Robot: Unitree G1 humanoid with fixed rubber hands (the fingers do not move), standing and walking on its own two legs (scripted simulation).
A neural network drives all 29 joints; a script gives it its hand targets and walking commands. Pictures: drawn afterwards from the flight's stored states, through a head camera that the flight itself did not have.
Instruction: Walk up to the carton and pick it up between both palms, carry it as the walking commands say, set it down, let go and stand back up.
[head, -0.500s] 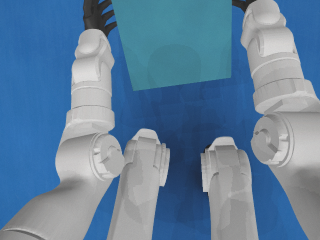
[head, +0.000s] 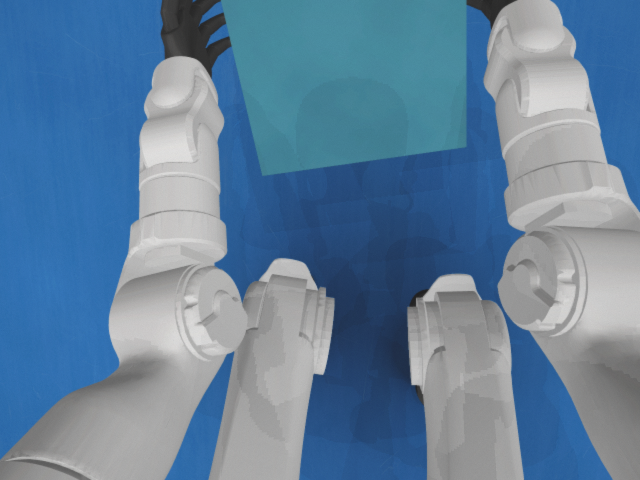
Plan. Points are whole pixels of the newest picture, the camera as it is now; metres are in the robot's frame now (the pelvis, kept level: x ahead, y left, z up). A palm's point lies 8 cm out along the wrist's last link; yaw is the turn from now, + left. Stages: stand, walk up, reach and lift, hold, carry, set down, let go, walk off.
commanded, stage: set down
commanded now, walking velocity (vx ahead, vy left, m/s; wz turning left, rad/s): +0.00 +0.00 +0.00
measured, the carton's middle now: (348, 53) +0.55 +0.04 -0.25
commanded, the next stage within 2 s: none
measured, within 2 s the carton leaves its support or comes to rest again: rests again in 1.00 s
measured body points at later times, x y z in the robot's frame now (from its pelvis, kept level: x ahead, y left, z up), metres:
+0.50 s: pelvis +0.01 +0.00 +0.00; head +0.37 -0.01 +0.26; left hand +0.54 +0.19 -0.16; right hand +0.59 -0.11 -0.16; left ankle +0.10 +0.13 -0.36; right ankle +0.08 -0.12 -0.36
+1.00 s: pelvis +0.01 +0.00 -0.01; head +0.37 +0.00 +0.25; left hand +0.52 +0.19 -0.19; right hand +0.57 -0.12 -0.19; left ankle +0.10 +0.13 -0.36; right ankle +0.08 -0.12 -0.36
